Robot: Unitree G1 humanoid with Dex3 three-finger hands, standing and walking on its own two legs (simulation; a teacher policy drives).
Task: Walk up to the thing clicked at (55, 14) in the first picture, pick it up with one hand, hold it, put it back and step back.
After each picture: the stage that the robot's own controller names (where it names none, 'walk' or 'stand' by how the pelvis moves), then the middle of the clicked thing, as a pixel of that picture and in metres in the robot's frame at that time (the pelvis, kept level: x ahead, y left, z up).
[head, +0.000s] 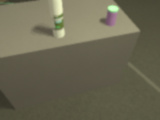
stand; (57, 17) +0.82 +0.16 -0.02
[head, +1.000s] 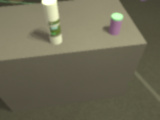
walk; (53, 23) +0.74 +0.18 +0.00
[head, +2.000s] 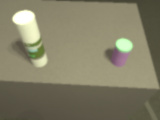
stand; (33, 42) +0.50 +0.22 +0.02
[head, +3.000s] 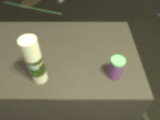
stand; (34, 61) +0.48 +0.22 -0.02
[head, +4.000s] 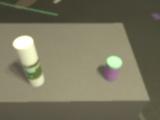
stand; (31, 64) +0.48 +0.23 -0.02
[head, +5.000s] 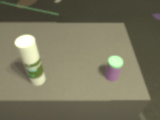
stand; (32, 63) +0.48 +0.22 -0.02
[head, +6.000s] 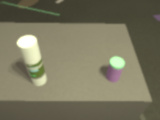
stand; (34, 63) +0.48 +0.22 -0.02
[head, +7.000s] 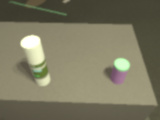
rise first; (37, 63) +0.47 +0.22 -0.02
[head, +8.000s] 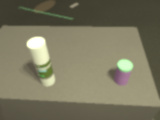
go down; (42, 64) +0.49 +0.21 -0.02
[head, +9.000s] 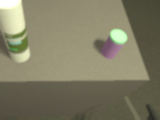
go down; (14, 32) +0.49 +0.19 +0.05
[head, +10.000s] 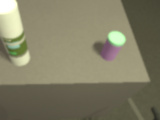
approach; (13, 37) +0.49 +0.20 +0.05
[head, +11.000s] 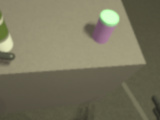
close in; out of the picture +0.51 +0.22 +0.09
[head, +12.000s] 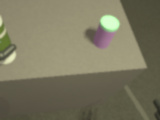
lift; out of the picture +0.48 +0.21 +0.08
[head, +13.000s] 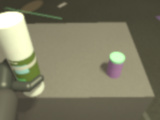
lift; (23, 60) +0.33 +0.17 +0.18
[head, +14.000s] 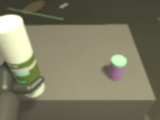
hold; (22, 62) +0.33 +0.18 +0.18
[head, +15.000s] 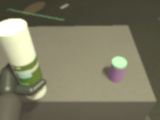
hold; (25, 65) +0.33 +0.17 +0.17
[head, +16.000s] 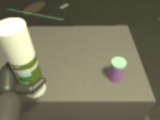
crouch; (25, 64) +0.33 +0.17 +0.17
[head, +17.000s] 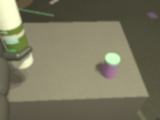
crouch; (12, 32) +0.43 +0.20 +0.19
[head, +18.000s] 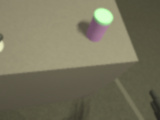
lower; out of the picture +0.51 +0.23 +0.07
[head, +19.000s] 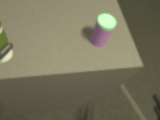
lower; out of the picture +0.49 +0.21 +0.09
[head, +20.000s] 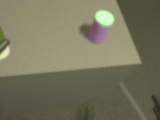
lower; out of the picture +0.50 +0.22 +0.09
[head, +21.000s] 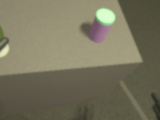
lower; out of the picture +0.50 +0.22 +0.09
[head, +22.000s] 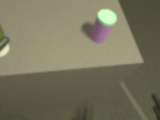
loosen; out of the picture +0.50 +0.22 +0.09
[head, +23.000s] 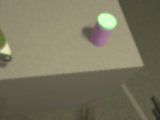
withdraw; out of the picture +0.49 +0.22 +0.08
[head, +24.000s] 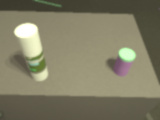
sink last; (34, 56) +0.46 +0.20 +0.03
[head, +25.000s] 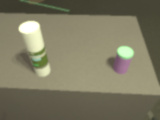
stand; (37, 52) +0.50 +0.22 +0.04
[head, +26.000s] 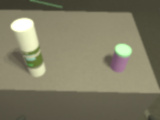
stand; (31, 51) +0.48 +0.21 +0.05
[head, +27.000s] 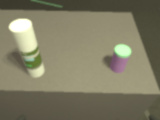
stand; (29, 51) +0.48 +0.22 +0.05
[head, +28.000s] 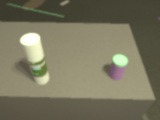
stand; (37, 61) +0.48 +0.21 -0.01
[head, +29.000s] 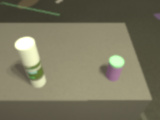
stand; (32, 65) +0.47 +0.22 -0.02
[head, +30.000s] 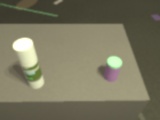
stand; (30, 66) +0.47 +0.23 -0.02
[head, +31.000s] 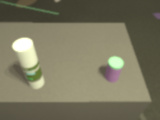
stand; (30, 66) +0.46 +0.23 -0.02
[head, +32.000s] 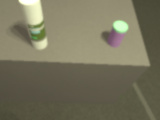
walk; (35, 24) +0.58 +0.20 -0.01
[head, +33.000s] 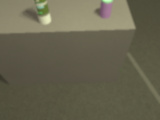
walk; (40, 2) +0.83 +0.26 +0.00
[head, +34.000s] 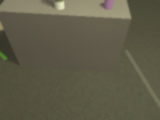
stand; out of the picture +1.11 +0.19 +0.00
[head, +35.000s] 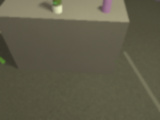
stand; out of the picture +1.09 +0.19 -0.02
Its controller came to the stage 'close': yes
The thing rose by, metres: 0.20
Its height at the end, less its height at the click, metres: +0.00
